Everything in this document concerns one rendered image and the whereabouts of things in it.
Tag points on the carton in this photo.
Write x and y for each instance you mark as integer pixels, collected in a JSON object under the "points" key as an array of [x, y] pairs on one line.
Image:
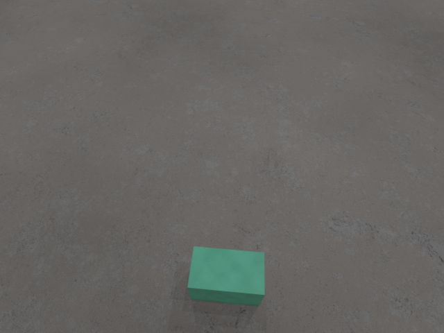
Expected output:
{"points": [[227, 276]]}

